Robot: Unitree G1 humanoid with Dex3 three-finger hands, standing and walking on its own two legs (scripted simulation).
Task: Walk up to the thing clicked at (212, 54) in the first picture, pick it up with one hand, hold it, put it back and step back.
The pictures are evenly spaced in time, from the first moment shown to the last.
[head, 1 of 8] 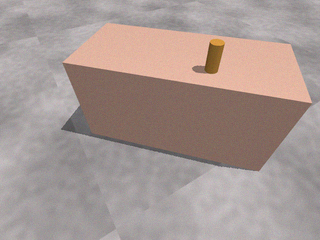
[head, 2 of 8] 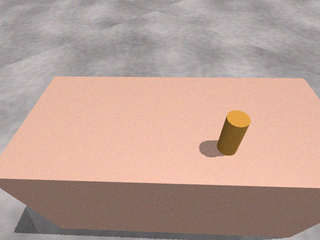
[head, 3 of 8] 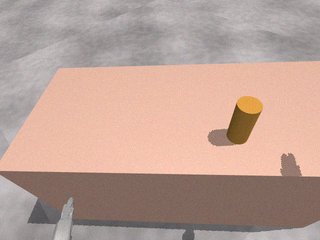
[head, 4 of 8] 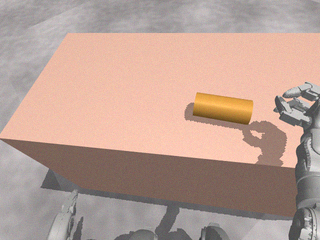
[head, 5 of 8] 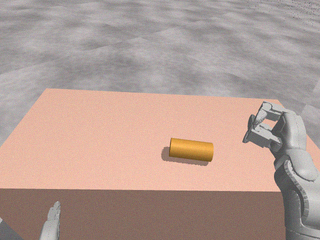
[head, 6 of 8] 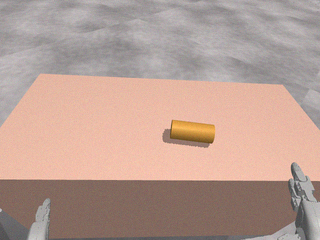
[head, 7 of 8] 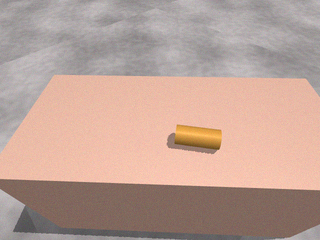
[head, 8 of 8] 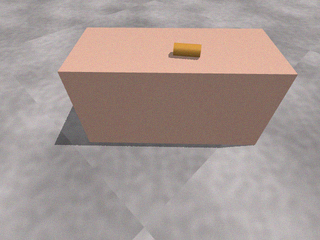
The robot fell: no
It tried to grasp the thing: yes
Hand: right
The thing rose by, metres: 0.01
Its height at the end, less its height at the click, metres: -0.04
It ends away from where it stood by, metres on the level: 0.12
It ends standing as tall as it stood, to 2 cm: no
